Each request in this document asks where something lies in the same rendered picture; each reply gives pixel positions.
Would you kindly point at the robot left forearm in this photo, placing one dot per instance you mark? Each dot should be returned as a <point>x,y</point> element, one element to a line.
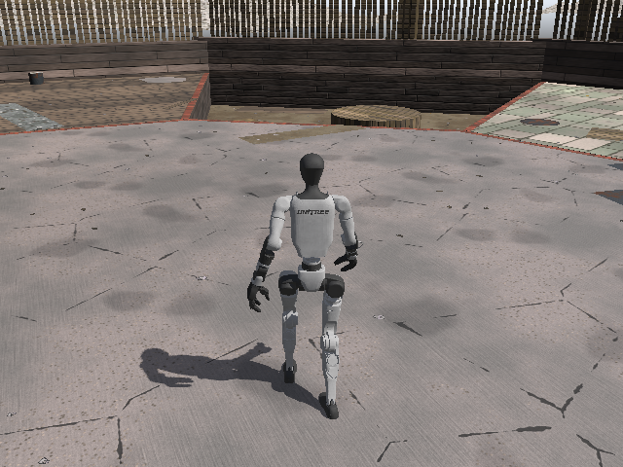
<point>263,265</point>

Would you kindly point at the robot left hand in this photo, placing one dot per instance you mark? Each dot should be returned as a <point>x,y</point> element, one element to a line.
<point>251,295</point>

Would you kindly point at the right robot upper arm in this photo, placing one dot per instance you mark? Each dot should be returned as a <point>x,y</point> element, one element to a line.
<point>342,205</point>

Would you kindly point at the right robot shin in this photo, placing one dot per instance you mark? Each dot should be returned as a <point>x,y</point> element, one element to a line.
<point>330,368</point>

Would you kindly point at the robot right hand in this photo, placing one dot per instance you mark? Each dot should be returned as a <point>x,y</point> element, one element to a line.
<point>351,265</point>

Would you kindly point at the left robot upper arm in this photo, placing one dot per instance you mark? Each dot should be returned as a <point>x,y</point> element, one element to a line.
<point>281,206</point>

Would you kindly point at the robot right forearm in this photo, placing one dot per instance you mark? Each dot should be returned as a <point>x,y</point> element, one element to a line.
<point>351,251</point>

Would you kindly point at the humanoid robot head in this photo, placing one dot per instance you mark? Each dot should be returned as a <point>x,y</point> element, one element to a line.
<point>311,167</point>

